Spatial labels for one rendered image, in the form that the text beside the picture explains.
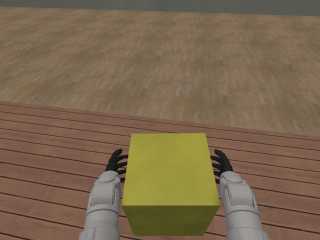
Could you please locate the robot left forearm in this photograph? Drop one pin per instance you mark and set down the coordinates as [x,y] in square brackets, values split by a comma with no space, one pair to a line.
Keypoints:
[103,209]

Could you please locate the carton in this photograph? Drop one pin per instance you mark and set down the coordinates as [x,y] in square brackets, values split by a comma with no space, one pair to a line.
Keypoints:
[170,187]

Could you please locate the robot right forearm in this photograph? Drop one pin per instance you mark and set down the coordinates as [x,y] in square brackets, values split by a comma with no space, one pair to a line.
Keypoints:
[240,209]

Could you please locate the robot right hand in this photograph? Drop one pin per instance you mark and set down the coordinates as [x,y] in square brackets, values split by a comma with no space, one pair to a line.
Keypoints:
[223,166]

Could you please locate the robot left hand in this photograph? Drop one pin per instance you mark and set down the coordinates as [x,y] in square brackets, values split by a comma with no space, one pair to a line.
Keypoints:
[113,164]

